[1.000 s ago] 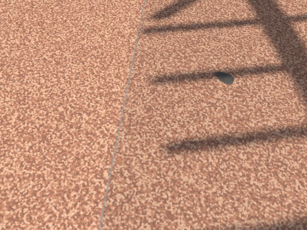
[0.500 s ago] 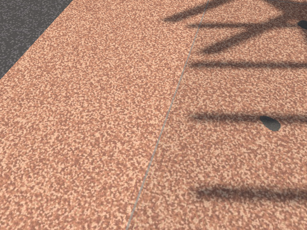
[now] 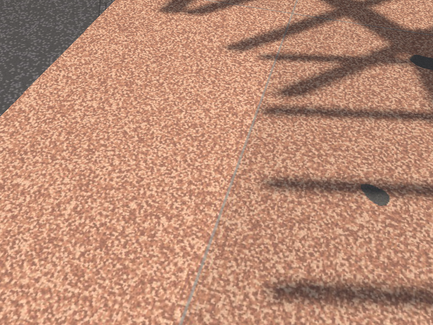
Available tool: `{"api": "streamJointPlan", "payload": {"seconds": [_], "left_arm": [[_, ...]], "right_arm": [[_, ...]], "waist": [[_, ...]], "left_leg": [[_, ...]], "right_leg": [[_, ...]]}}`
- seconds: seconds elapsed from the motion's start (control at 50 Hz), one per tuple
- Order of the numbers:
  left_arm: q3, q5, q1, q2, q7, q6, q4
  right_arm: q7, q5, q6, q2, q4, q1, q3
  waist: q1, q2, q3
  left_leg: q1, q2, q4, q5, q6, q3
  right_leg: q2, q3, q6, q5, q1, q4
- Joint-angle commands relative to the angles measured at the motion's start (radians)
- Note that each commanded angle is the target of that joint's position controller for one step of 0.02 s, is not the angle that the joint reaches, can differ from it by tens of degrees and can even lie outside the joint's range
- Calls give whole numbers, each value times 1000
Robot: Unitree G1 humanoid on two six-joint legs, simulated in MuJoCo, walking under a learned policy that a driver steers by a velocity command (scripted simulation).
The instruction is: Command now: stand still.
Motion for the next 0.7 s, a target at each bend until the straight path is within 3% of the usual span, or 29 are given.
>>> {"api": "streamJointPlan", "payload": {"seconds": [0.02, 0.32, 0.7], "left_arm": [[21, -2, -10, 104, 8, -7, -16], [17, -5, 24, 94, 22, 2, 88], [2, -7, 74, 62, 24, 5, 142]], "right_arm": [[-4, 2, -13, -122, -21, 16, -26], [-8, 5, -11, -107, 83, 45, -12], [-13, 7, -12, -81, 159, 111, 6]], "waist": [[-2, 16, -25], [-3, 15, -6], [-6, 5, 18]], "left_leg": [[-78, 45, -121, 210, 22, -38], [-72, 27, -138, 200, 18, -9], [-92, 16, -146, 144, 11, 13]], "right_leg": [[-8, 1, -17, 176, 84, -45], [-3, -6, -19, 167, 83, -60], [6, -11, -25, 134, 65, -67]]}}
